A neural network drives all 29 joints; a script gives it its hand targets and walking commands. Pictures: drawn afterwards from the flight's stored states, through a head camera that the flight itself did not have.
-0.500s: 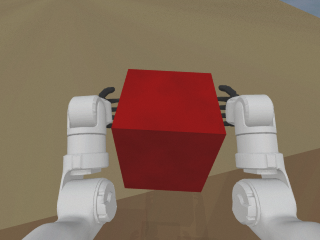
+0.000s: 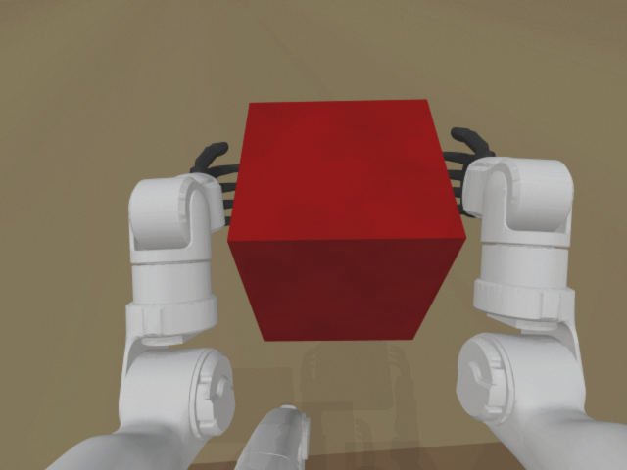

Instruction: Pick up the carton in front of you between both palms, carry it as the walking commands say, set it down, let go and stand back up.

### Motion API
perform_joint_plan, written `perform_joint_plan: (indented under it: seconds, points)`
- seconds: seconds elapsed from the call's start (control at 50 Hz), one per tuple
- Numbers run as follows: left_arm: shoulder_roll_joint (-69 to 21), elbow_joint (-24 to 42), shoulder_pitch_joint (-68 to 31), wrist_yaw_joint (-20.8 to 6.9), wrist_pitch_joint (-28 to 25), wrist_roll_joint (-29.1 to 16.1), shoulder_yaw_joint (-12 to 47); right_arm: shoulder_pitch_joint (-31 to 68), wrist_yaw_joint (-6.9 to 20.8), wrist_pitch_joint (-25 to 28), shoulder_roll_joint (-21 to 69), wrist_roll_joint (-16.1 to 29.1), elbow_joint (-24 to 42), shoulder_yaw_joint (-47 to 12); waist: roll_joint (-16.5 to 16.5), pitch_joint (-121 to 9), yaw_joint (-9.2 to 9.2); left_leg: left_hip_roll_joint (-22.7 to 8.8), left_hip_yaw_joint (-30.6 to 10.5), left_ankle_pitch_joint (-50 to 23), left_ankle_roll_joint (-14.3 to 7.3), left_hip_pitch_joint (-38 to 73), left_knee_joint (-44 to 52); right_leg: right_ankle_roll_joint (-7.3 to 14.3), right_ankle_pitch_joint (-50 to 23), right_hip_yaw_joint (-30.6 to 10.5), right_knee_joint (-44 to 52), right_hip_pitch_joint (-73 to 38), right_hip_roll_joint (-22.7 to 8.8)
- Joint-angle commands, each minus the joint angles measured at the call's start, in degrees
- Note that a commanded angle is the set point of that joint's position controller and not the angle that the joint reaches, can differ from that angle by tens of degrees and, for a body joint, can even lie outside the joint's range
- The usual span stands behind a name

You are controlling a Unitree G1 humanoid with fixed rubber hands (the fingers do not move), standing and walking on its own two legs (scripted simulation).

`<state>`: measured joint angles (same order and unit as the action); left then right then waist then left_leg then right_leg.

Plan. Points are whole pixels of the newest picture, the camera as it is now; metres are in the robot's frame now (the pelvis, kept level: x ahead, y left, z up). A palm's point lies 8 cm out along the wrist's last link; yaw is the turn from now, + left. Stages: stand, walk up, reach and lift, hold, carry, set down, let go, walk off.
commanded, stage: carry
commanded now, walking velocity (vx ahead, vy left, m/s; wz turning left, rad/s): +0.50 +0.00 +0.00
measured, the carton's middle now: (338, 231) +0.39 +0.04 +0.09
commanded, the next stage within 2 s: none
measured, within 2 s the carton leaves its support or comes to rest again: neither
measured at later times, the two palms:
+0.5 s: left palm (300, 10) +0.72 +0.13 +0.23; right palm (500, 20) +0.69 -0.17 +0.23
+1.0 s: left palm out of the picture +0.98 +0.16 +0.17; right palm out of the picture +1.00 -0.13 +0.17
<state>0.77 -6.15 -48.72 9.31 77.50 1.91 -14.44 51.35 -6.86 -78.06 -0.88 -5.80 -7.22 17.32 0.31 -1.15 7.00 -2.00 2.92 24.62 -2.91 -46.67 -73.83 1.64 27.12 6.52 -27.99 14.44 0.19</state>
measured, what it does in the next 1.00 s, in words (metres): climbs: left foot 0.04 m higher, then right foot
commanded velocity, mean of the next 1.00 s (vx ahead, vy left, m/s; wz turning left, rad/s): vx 0.50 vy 0.00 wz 0.00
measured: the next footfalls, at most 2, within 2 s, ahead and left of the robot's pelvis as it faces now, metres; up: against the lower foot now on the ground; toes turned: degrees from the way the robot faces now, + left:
left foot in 0.14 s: +0.31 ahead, +0.11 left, +0.04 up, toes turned +4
right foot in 0.58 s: +0.54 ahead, -0.09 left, +0.04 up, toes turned -6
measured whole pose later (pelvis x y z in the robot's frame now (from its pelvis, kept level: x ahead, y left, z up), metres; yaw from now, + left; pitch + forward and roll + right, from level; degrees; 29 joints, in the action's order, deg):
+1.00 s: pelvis +0.63 +0.01 +0.05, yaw +0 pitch +5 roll +1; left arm -2.5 -6.2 -38.7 7.6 70.7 5.4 -13.7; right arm 39.6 -7.0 -72.4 1.1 -5.6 -5.8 13.2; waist -0.5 -2.7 1.9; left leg -1.7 7.9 1.7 -1.4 -32.8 -28.6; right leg 1.4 21.6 6.5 -19.6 2.7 -0.5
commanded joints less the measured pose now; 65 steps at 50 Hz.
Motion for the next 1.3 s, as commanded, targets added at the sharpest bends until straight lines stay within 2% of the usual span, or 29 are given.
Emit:
perform_joint_plan:
  seconds: [0.0,0.06,0.1,0.12,0.14,0.16,0.18,0.2,0.22,0.28,0.36,0.48,0.54,0.56,0.58,0.6,0.64,0.66,0.7,0.8,0.92,1.0,1.02,1.04,1.06,1.08,1.12,1.16,1.28]
  points:
    - [-64.6,5.4,-50.3,-16.8,-1.0,-29.5,33.1,35.5,8.8,1.4,55.6,18.2,-0.7,-29.0,4.3,-23.3,-2.20,-1.6,1.3,-2.4,0.5,-4.6,12.5,10.7,-23.3,-15.8,8.5,-21.7,-13.7]
    - [-64.4,0.5,-47.5,-17.3,-1.3,-27.7,31.6,34.0,9.6,1.4,57.0,18.3,-4.3,-29.5,7.5,-20.5,-3.46,3.1,8.9,-4.5,-0.5,10.5,27.5,7.9,-33.7,-8.3,9.4,-14.6,-12.0]
    - [-64.7,-0.7,-46.7,-17.5,-1.6,-26.8,30.8,35.4,10.3,1.8,58.6,19.8,-5.0,-29.9,9.2,-24.5,-8.72,8.2,13.5,-5.7,-2.6,27.1,33.3,5.0,-58.6,-2.1,-3.0,-12.2,-11.3]
    - [-64.5,-0.8,-46.3,-17.4,-1.7,-26.1,30.4,35.1,10.7,2.1,59.4,20.9,-5.3,-29.9,8.2,-30.4,-12.75,8.6,12.4,-8.1,-3.9,43.1,36.7,2.7,-59.8,1.3,-14.6,-6.8,-9.6]
    - [-64.8,-0.3,-46.8,-17.4,-1.9,-25.2,29.9,36.0,11.1,2.7,59.7,21.9,-4.3,-30.6,-1.4,-38.5,-14.55,-3.3,-12.1,6.4,-10.3,60.6,41.1,-0.5,-42.8,-0.6,-31.0,9.1,-5.5]
    - [-64.7,1.6,-48.0,-17.3,-1.9,-24.4,30.1,38.0,11.5,3.4,61.9,23.9,-2.6,-32.3,-16.2,-38.5,-14.24,-14.3,-40.2,5.6,-16.3,65.1,51.6,-1.8,-1.1,-3.2,-44.2,22.2,4.1]
    - [-63.8,2.2,-49.4,-16.6,-2.2,-23.6,29.9,39.8,12.1,3.5,63.9,25.8,0.0,-33.4,-12.7,-33.3,-12.96,-14.6,-43.1,-5.6,-17.2,61.4,53.7,0.0,0.7,-9.2,-53.8,28.4,4.0]
    - [-62.9,2.4,-48.3,-15.8,-2.4,-22.6,29.4,43.1,12.5,3.6,65.5,28.3,3.5,-34.8,-4.8,-30.3,-12.68,-14.0,-36.8,-16.8,-15.8,55.7,50.2,1.1,-1.3,-10.3,-56.3,27.7,1.6]
    - [-62.3,3.0,-46.5,-15.1,-2.4,-21.7,29.2,47.0,12.9,3.8,66.5,30.6,7.2,-36.2,-2.2,-30.1,-11.93,-14.3,-32.4,-26.3,-14.8,53.2,47.7,1.6,-1.5,-9.6,-56.0,27.5,0.4]
    - [-59.9,5.3,-43.8,-12.8,-2.1,-19.1,27.9,51.9,13.7,3.4,68.4,35.1,11.7,-38.7,-4.8,-30.4,-10.30,-12.1,-24.2,-23.0,-11.0,52.2,48.5,1.7,-4.2,-9.3,-46.6,28.0,-1.8]
    - [-56.2,6.1,-41.5,-11.1,-1.6,-16.2,27.5,49.7,14.1,2.4,66.5,35.4,11.2,-38.3,-4.9,-30.0,-11.82,-12.6,-17.8,-29.8,-12.3,52.8,49.3,1.0,-2.7,-5.8,-29.1,28.3,-1.8]
    - [-56.1,-1.1,-38.9,-12.3,-0.4,-15.3,28.2,43.3,14.6,1.7,64.1,31.0,1.7,-35.2,-8.5,-25.6,-11.66,-9.2,-5.8,-38.8,-6.2,47.5,47.8,1.1,-19.5,1.2,-5.7,14.7,1.3]
    - [-58.1,-6.1,-38.3,-14.0,-0.5,-16.7,27.3,40.9,14.8,1.9,63.7,28.7,-3.2,-33.0,-6.0,-28.6,-7.67,-5.9,1.4,-46.1,-1.1,40.9,33.7,3.4,-24.8,3.2,3.6,-7.0,1.8]
    - [-58.4,-7.7,-36.8,-14.6,-0.7,-17.0,26.3,40.8,14.8,2.0,63.0,28.3,-4.3,-32.2,-2.3,-31.2,-5.03,-4.7,1.9,-30.6,0.9,32.1,24.4,4.9,-23.3,-8.8,2.8,-17.6,-7.7]
    - [-57.2,-8.6,-38.4,-14.7,-1.2,-16.5,25.9,41.8,14.9,2.0,64.5,28.0,-5.8,-31.6,13.2,-34.5,-4.60,2.4,2.4,-9.8,3.3,13.6,9.4,12.8,-27.9,-33.0,3.3,-31.6,-20.8]
    - [-59.0,-8.5,-38.0,-15.0,-1.6,-17.6,25.7,42.7,14.8,2.2,64.5,27.5,-5.0,-31.1,15.7,-31.7,-3.78,5.2,-1.5,5.7,2.6,2.1,1.5,15.7,-28.2,-40.3,6.0,-34.0,-22.2]
    - [-63.6,-4.5,-41.5,-15.9,-2.2,-21.1,27.1,41.3,14.2,2.9,65.7,26.5,-4.9,-30.7,3.8,-28.4,-3.74,1.1,-4.3,1.3,1.5,0.0,1.1,12.4,-30.4,-31.2,5.4,-29.0,-19.5]
    - [-65.5,-2.2,-43.8,-16.4,-2.7,-22.8,28.4,39.9,13.8,3.4,66.2,26.1,-4.5,-30.4,1.7,-26.7,-4.44,-0.4,-4.3,-1.6,1.8,1.1,4.6,10.5,-31.3,-27.3,6.7,-25.1,-18.6]
    - [-68.2,0.9,-46.1,-16.9,-3.7,-25.1,30.2,38.0,12.8,4.3,67.2,25.6,-2.8,-30.6,4.5,-26.7,-5.27,-1.3,-3.3,-5.0,2.7,4.7,9.9,8.5,-31.0,-22.5,9.3,-21.7,-17.0]
    - [-70.6,3.9,-42.5,-17.7,-5.6,-26.9,33.1,33.4,10.8,6.3,67.8,23.9,1.2,-33.8,6.6,-25.8,-4.79,-1.2,0.6,-11.2,3.8,4.9,24.4,8.0,-37.3,-14.0,11.3,-24.0,-14.5]
    - [-68.3,5.5,-34.0,-17.4,-7.2,-24.7,35.8,28.6,10.8,7.7,68.0,24.1,4.1,-38.7,8.5,-23.3,-3.27,1.3,5.8,-22.3,2.0,10.1,41.6,6.0,-50.1,-5.9,8.3,-27.9,-11.9]
    - [-67.4,5.9,-25.4,-17.4,-7.2,-22.4,37.5,21.9,12.4,7.6,68.0,23.7,4.2,-40.0,7.9,-27.9,-6.44,4.4,11.0,-28.3,-0.4,37.1,53.9,1.2,-60.0,1.3,-7.3,-19.9,-9.0]
    - [-66.9,5.9,-23.9,-17.6,-7.1,-21.9,38.0,19.1,13.0,7.7,68.0,23.3,3.9,-39.9,4.9,-30.9,-7.86,-2.3,3.8,-26.5,-1.2,50.5,52.2,-0.4,-45.6,1.4,-16.0,-9.6,-8.4]
    - [-68.4,5.8,-23.1,-18.1,-6.7,-22.2,38.6,17.7,13.4,7.9,66.2,22.2,4.0,-39.3,-6.4,-37.5,-7.50,-17.5,-18.1,-33.6,-7.7,66.8,47.1,-2.3,-25.2,-0.1,-29.7,6.6,-4.7]
    - [-69.3,6.2,-21.8,-18.5,-6.7,-22.0,38.5,14.5,13.6,8.2,66.6,21.2,3.6,-39.5,-16.1,-37.1,-7.99,-21.7,-30.8,-33.5,-13.6,73.9,51.8,-3.2,1.4,-3.0,-40.7,23.1,2.3]
    - [-70.4,7.6,-20.9,-18.7,-6.9,-22.1,39.4,13.0,14.0,8.4,67.8,21.6,5.8,-40.1,-13.5,-34.2,-7.98,-21.3,-28.0,-32.6,-13.2,72.2,53.2,-1.9,1.6,-6.2,-45.7,28.7,-0.1]
    - [-72.4,11.7,-18.8,-18.6,-7.8,-22.0,41.2,12.9,14.7,9.3,70.7,22.6,12.7,-42.0,-4.7,-29.6,-7.83,-18.3,-19.1,-35.9,-8.6,63.9,54.9,-1.4,-4.5,-7.3,-38.9,27.8,-4.8]
    - [-73.1,15.7,-14.2,-18.0,-8.7,-21.3,43.2,11.6,15.1,9.8,71.5,23.8,19.0,-44.8,-5.2,-27.8,-7.59,-16.3,-13.1,-33.6,-6.1,58.2,58.2,-2.4,-6.8,-5.9,-29.6,23.1,-5.8]
    - [-67.1,25.1,5.9,-16.2,-10.6,-16.1,48.5,-6.1,17.1,10.3,67.5,23.9,28.7,-51.2,-8.3,-24.0,-8.06,-12.1,-2.9,-37.6,-5.2,56.6,59.9,-4.4,-15.1,0.3,-13.6,22.0,-4.3]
